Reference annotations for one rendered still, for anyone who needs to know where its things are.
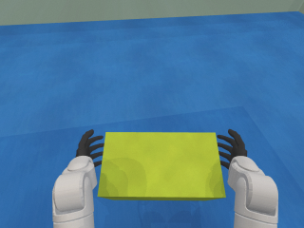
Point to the robot right hand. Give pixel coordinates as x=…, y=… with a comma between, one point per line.
x=238, y=148

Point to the carton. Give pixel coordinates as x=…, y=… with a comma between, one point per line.
x=161, y=166

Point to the robot left forearm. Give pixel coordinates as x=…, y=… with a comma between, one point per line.
x=72, y=195

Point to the robot right forearm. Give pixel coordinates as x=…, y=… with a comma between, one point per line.
x=256, y=195

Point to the robot left hand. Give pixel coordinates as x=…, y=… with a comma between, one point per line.
x=84, y=148

